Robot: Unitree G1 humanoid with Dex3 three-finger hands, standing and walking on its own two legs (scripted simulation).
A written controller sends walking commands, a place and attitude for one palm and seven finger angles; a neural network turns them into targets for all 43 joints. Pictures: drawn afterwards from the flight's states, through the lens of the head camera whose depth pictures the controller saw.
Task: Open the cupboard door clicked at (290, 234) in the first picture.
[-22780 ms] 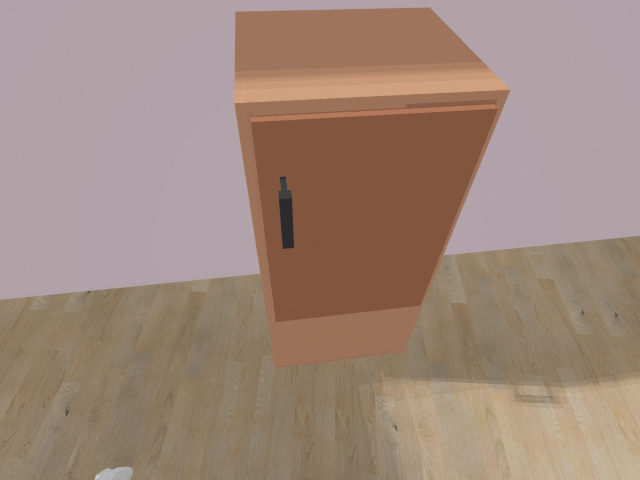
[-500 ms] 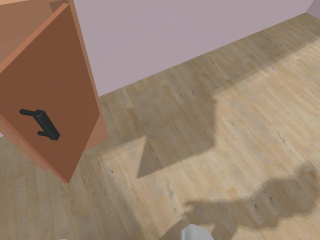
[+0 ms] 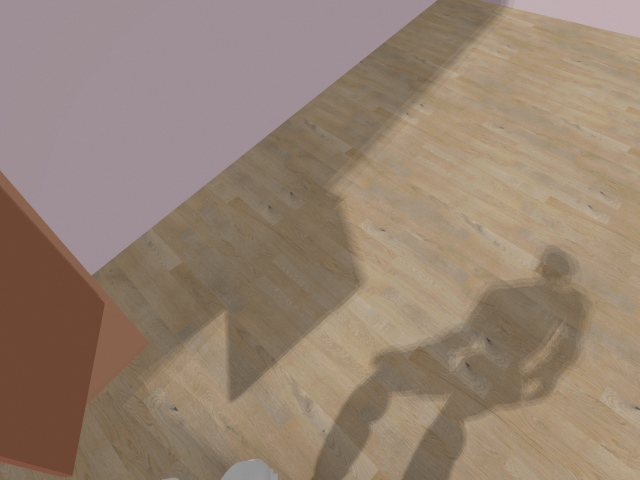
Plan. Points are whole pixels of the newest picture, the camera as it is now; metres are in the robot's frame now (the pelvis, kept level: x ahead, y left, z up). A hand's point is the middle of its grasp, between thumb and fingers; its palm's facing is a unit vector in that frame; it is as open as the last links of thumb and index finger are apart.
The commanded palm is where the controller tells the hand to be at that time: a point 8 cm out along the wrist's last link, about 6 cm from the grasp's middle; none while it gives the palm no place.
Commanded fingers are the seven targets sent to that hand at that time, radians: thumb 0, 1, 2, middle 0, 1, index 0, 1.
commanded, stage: walk to a spot facing it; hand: left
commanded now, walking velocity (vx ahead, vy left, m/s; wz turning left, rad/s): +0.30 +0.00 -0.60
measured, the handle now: out of the picture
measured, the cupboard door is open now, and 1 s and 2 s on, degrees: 45 45 45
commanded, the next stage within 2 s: turn to face it in 1.52 s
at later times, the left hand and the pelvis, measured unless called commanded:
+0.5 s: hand (245, 367) +0.31 +0.15 -0.17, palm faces -0.35 -0.93 -0.15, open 7.4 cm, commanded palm none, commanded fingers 0.00 0.90 0.90 -0.20 -0.30 -0.20 -0.30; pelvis +0.14 +0.01 -0.01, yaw -18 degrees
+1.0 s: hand (310, 323) +0.39 +0.04 -0.16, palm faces -0.35 -0.91 -0.24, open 7.3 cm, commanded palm none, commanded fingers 0.00 0.90 0.90 -0.20 -0.30 -0.20 -0.30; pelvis +0.33 -0.13 +0.00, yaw -27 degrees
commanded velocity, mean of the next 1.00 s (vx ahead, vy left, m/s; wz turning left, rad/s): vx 0.35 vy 0.00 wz -0.37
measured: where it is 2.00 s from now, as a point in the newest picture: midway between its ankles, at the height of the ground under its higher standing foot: (427, 321)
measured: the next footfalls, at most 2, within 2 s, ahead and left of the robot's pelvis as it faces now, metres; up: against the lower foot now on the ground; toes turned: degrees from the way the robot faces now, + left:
left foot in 0.14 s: +0.08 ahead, +0.14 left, +0.00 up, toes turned -2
right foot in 0.60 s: +0.28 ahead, -0.15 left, +0.00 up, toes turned -27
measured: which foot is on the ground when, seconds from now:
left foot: up 0.00-0.12, down 0.14-0.60, up 0.62-1.00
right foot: down 0.00-0.12, up 0.14-0.58, down 0.60-1.00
